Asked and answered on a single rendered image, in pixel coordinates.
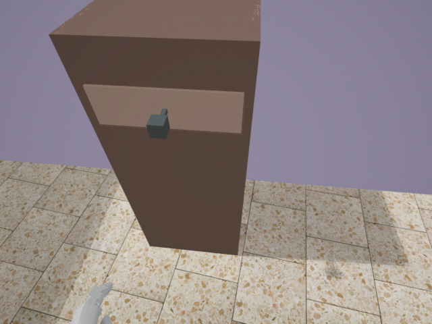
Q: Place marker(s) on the handle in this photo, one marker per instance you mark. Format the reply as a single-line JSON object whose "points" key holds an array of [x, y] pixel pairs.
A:
{"points": [[158, 125]]}

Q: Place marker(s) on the left robot hand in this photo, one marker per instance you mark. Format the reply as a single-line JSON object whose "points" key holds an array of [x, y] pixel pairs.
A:
{"points": [[89, 312]]}

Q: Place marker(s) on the drawer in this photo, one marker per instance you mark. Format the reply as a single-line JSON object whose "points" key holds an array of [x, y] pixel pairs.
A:
{"points": [[202, 110]]}

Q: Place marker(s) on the cabinet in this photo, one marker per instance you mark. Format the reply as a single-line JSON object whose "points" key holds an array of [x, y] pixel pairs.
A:
{"points": [[186, 191]]}

